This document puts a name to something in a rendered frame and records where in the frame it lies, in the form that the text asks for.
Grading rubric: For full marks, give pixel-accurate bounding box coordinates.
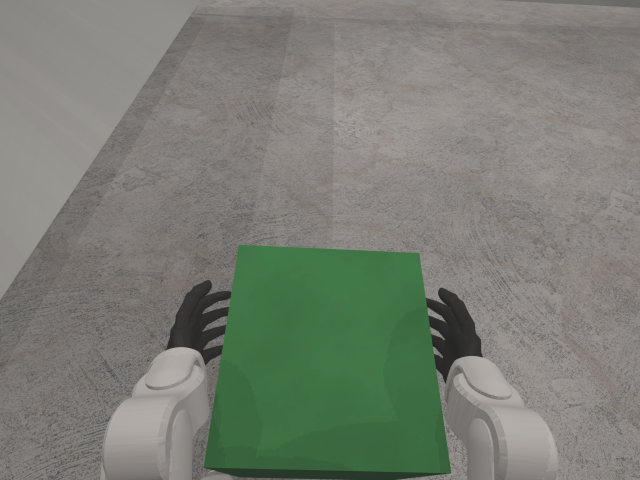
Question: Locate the left robot shin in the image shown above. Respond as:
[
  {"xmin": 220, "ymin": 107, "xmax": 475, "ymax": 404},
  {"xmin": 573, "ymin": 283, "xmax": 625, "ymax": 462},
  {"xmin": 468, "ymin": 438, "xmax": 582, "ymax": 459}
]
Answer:
[{"xmin": 206, "ymin": 470, "xmax": 228, "ymax": 477}]

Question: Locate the robot right forearm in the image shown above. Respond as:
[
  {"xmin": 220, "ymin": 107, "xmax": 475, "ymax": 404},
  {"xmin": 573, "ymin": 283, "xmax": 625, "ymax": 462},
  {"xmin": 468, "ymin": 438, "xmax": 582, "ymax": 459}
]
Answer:
[{"xmin": 445, "ymin": 356, "xmax": 559, "ymax": 480}]

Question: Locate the robot right hand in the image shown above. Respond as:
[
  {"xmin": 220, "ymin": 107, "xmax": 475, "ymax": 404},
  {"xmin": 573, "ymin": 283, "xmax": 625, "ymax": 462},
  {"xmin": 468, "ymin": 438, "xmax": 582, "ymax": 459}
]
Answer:
[{"xmin": 426, "ymin": 288, "xmax": 483, "ymax": 384}]

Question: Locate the robot left hand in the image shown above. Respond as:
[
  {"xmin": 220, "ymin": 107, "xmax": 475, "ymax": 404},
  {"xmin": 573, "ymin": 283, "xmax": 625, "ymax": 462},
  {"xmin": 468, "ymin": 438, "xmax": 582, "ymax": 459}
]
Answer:
[{"xmin": 166, "ymin": 280, "xmax": 231, "ymax": 366}]

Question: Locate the robot left forearm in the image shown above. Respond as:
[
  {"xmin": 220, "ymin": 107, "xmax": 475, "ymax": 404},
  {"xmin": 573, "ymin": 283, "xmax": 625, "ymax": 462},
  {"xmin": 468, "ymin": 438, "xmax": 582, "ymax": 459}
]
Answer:
[{"xmin": 100, "ymin": 347, "xmax": 210, "ymax": 480}]

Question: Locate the carton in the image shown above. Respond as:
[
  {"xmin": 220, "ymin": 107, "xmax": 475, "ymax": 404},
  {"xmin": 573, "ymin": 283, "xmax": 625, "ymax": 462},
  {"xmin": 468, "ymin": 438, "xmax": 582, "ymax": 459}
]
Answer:
[{"xmin": 204, "ymin": 245, "xmax": 451, "ymax": 480}]

